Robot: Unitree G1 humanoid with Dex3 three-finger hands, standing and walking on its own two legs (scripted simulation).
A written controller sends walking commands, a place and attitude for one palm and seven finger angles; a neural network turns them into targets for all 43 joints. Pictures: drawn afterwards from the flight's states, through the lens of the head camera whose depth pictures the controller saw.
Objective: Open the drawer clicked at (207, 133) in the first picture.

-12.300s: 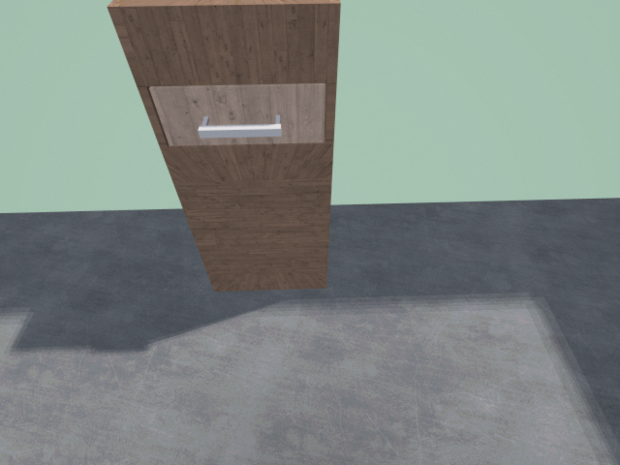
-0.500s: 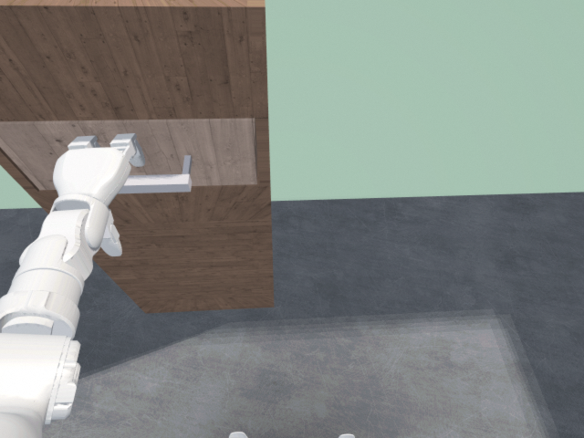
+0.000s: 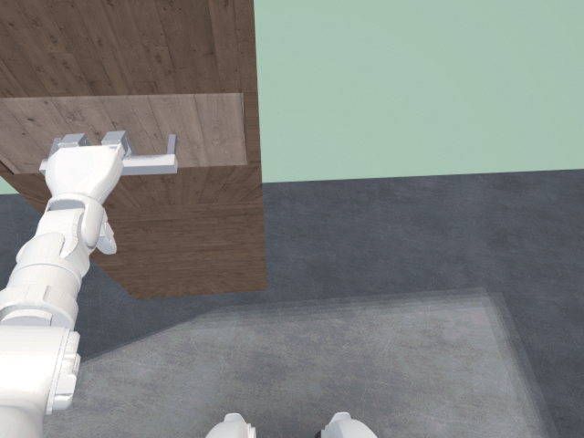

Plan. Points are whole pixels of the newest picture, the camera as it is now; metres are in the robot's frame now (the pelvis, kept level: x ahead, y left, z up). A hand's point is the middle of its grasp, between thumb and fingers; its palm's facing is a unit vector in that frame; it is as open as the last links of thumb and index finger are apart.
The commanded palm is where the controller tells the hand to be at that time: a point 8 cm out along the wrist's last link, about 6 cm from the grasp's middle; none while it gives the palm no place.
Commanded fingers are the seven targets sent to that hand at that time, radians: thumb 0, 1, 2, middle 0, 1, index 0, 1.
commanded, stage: lower the fingers behind the handle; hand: left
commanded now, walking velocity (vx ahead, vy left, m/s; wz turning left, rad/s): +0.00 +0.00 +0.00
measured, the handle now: (113, 154) +0.51 +0.26 +0.03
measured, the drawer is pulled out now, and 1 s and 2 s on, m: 0.00 0.00 0.02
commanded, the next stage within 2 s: close the thumb around the handle in 0.56 s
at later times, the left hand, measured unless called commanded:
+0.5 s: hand (103, 193) +0.46 +0.27 +0.01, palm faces -0.06 -0.03 -1.00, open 13.8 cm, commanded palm +0.44 +0.26 +0.06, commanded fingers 0.00 -0.50 0.30 -0.30 -1.20 -0.30 -1.20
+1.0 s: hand (104, 194) +0.46 +0.27 +0.01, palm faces -0.07 -0.02 -1.00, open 10.5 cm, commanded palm +0.44 +0.26 +0.06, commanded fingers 0.00 0.51 0.73 -0.37 -1.31 -0.37 -1.31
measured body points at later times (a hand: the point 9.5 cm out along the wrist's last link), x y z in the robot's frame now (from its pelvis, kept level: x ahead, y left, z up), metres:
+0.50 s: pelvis +0.01 +0.00 +0.00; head +0.11 +0.01 +0.43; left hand +0.46 +0.27 +0.06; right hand +0.02 -0.28 -0.13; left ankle +0.00 +0.09 -0.69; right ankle +0.00 -0.13 -0.69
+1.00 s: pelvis +0.01 +0.00 +0.00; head +0.11 +0.01 +0.44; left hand +0.46 +0.27 +0.07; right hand +0.03 -0.28 -0.13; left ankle +0.00 +0.09 -0.69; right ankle +0.00 -0.13 -0.69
